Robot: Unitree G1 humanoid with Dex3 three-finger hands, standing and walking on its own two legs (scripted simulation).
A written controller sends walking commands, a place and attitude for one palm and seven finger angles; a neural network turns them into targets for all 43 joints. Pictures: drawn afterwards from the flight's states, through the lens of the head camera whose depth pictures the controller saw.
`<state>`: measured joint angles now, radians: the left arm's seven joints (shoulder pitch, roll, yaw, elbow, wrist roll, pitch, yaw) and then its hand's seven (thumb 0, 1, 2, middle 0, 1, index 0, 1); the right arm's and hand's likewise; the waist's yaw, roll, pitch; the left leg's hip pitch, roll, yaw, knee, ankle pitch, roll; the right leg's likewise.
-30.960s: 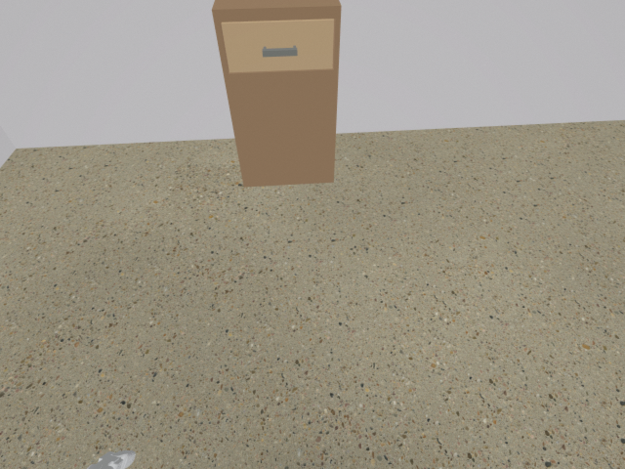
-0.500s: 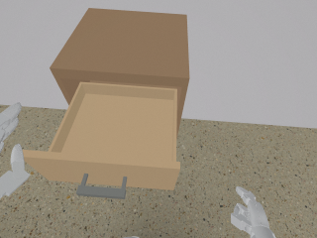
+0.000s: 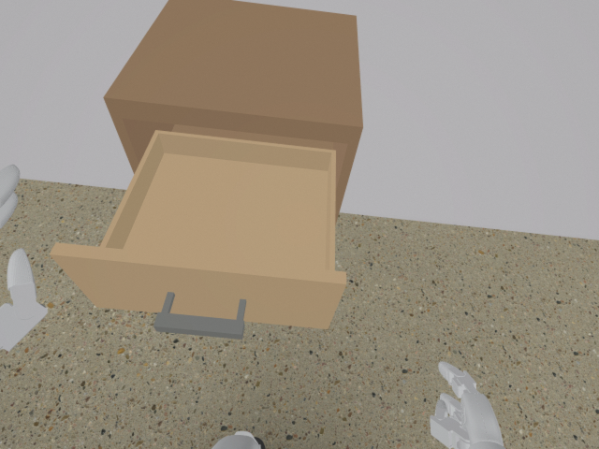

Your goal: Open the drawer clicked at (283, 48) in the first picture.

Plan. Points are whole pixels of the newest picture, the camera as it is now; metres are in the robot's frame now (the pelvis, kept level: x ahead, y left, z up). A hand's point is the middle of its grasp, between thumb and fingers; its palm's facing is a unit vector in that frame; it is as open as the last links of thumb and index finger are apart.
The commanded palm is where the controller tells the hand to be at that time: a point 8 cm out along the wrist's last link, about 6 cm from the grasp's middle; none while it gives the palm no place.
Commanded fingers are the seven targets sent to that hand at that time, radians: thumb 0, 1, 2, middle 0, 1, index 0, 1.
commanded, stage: step back with the hand held close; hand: left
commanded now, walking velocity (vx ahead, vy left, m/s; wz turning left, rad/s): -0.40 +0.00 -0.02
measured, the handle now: (203, 313) +0.31 +0.16 -0.08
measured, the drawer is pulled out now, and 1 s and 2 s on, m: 0.30 0.30 0.30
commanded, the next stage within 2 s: stop stepping back and stand still in 0.24 s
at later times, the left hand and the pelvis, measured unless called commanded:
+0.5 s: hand out of the picture +0.07 +0.19 +0.17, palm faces +0.34 -0.78 -0.52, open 7.4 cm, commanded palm +0.02 +0.22 +0.19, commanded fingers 0.00 0.90 0.90 -0.20 -0.30 -0.20 -0.30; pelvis -0.11 -0.06 +0.01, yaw +0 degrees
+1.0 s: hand out of the picture -0.03 +0.17 +0.15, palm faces +0.40 -0.79 -0.47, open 7.4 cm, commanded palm -0.09 +0.20 +0.19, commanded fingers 0.00 0.90 0.90 -0.20 -0.30 -0.20 -0.30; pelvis -0.21 -0.08 +0.01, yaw +2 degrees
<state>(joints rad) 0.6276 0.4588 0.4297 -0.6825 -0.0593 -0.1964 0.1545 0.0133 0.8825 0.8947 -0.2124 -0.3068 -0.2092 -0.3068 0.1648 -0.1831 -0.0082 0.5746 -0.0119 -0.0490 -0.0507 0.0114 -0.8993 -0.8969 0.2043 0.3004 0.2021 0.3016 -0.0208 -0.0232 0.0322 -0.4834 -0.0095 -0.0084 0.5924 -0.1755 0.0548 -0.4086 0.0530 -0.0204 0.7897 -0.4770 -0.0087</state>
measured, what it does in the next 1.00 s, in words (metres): walks backwards: right foot, then left foot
